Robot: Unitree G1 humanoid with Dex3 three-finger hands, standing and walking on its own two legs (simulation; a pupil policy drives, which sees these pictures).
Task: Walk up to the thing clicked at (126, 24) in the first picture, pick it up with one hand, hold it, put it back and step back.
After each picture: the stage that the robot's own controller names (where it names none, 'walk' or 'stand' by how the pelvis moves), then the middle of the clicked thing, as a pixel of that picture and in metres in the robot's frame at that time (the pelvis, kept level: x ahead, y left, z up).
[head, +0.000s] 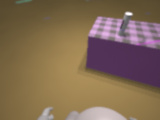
stand; (124, 25) +1.02 -0.35 +0.05
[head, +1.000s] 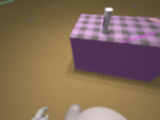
rise first; (106, 22) +0.95 -0.09 +0.08
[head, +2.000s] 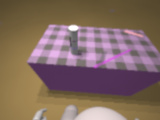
walk; (73, 41) +0.59 +0.18 +0.07
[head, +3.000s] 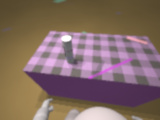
stand; (68, 51) +0.51 +0.21 +0.06
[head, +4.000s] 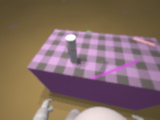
stand; (72, 50) +0.51 +0.18 +0.05
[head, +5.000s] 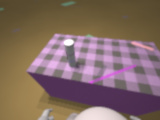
stand; (70, 54) +0.49 +0.20 +0.05
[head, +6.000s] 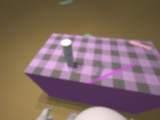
stand; (68, 54) +0.48 +0.21 +0.05
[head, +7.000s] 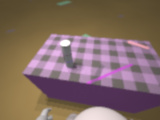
stand; (67, 55) +0.48 +0.22 +0.04
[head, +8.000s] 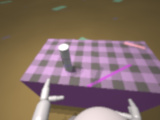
rise first; (66, 59) +0.45 +0.23 +0.05
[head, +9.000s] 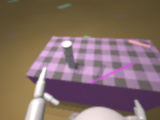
go down; (69, 56) +0.47 +0.22 +0.05
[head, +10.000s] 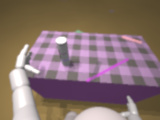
go down; (64, 53) +0.48 +0.21 +0.06
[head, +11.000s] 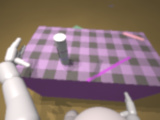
go down; (62, 51) +0.47 +0.20 +0.07
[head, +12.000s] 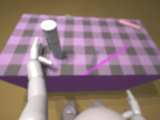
close in; (54, 43) +0.47 +0.22 +0.11
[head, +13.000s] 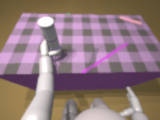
close; (52, 40) +0.49 +0.22 +0.12
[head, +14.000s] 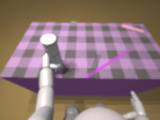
lift; (54, 54) +0.40 +0.22 +0.11
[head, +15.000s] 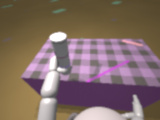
lift; (62, 57) +0.32 +0.17 +0.22
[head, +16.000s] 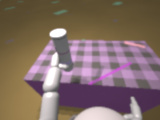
hold; (64, 53) +0.33 +0.17 +0.23
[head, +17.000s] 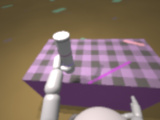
hold; (66, 56) +0.33 +0.16 +0.21
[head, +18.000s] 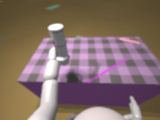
crouch; (61, 47) +0.40 +0.19 +0.21
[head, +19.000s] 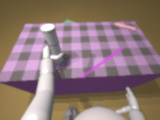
lower; (54, 46) +0.47 +0.21 +0.11
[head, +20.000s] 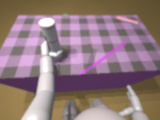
lower; (53, 42) +0.48 +0.20 +0.12
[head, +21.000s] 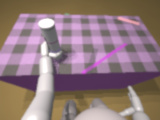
lower; (53, 42) +0.47 +0.21 +0.12
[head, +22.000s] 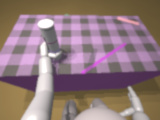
lower; (52, 43) +0.48 +0.21 +0.12
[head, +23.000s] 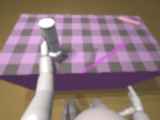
rest; (53, 42) +0.48 +0.21 +0.12
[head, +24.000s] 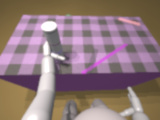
withdraw; (55, 44) +0.47 +0.20 +0.12
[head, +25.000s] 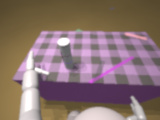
sink last; (66, 55) +0.43 +0.19 +0.09
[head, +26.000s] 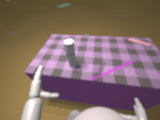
stand; (71, 54) +0.47 +0.20 +0.07
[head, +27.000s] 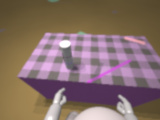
stand; (67, 56) +0.45 +0.20 +0.05
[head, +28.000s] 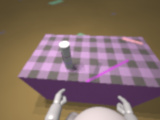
stand; (66, 56) +0.46 +0.21 +0.05
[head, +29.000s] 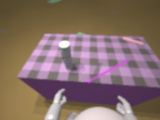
stand; (67, 57) +0.45 +0.21 +0.05
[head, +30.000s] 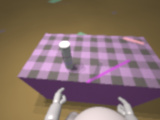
stand; (67, 56) +0.45 +0.21 +0.05
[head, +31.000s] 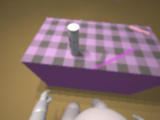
walk; (74, 42) +0.53 +0.14 +0.07
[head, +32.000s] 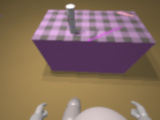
walk; (71, 20) +0.82 +0.25 +0.08
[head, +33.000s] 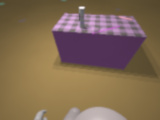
stand; (81, 18) +1.15 +0.19 +0.07
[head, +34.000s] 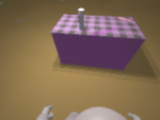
stand; (81, 20) +1.13 +0.18 +0.05
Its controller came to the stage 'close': yes
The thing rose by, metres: 0.22
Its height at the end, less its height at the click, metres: +0.00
